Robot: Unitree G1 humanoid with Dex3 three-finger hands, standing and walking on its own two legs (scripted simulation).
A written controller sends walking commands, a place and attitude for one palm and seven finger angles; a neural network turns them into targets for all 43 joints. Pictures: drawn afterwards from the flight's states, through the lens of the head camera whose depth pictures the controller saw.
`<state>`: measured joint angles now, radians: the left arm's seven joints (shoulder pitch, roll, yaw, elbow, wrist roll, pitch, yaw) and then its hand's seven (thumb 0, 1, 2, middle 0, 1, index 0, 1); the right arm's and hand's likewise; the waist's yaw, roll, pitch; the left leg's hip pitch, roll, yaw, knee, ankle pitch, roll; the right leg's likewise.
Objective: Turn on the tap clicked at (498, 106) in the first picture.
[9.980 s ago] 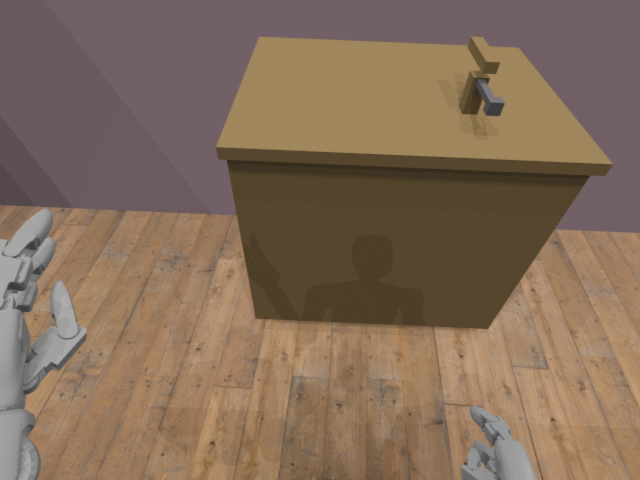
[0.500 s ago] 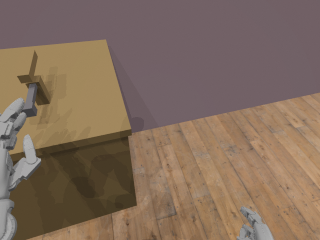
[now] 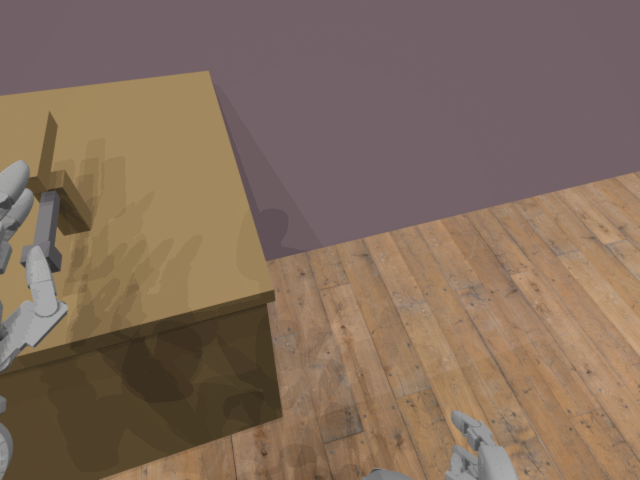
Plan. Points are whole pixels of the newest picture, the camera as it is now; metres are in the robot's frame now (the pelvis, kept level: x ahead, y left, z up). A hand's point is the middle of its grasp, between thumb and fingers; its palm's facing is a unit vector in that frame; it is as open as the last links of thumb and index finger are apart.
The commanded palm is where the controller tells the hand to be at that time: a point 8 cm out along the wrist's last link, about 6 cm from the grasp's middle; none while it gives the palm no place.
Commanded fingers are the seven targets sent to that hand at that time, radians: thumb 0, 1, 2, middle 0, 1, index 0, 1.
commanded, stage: come to a stop and stand still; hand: left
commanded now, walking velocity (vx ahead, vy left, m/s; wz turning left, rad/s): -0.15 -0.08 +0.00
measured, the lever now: (42, 258) +0.32 +0.34 +0.10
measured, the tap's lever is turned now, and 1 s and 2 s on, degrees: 0 0 0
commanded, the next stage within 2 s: look again from close up in 1.80 s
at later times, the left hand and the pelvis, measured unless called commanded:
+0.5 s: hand out of the picture +0.24 +0.32 +0.22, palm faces +0.56 -0.73 -0.39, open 7.5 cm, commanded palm +0.15 +0.29 +0.18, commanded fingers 0.00 0.90 0.90 -0.20 -0.30 -0.20 -0.30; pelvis -0.01 +0.01 +0.00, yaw +0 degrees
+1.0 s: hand out of the picture +0.23 +0.33 +0.18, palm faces +0.40 -0.85 -0.35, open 7.4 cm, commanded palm +0.17 +0.35 +0.18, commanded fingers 0.00 0.90 0.90 -0.20 -0.30 -0.20 -0.30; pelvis +0.00 +0.08 +0.00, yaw -3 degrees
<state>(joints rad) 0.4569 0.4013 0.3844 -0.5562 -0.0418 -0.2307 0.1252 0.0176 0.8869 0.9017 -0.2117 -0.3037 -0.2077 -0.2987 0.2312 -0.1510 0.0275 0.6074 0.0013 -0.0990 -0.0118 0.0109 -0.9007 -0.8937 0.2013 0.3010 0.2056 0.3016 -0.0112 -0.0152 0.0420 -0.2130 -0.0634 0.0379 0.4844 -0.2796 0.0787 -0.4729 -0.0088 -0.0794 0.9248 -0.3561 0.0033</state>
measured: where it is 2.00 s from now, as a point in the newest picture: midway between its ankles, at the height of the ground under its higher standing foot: outside the picture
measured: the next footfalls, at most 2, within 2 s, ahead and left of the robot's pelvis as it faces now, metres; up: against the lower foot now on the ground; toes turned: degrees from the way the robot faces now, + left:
right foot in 0.10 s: +0.04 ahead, -0.07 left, +0.00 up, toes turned +1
left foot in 0.34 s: +0.06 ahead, +0.12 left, +0.00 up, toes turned +0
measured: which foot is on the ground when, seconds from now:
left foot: down 0.00-0.16, up 0.18-0.32, down 0.34-1.00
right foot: up 0.00-0.08, down 0.10-1.00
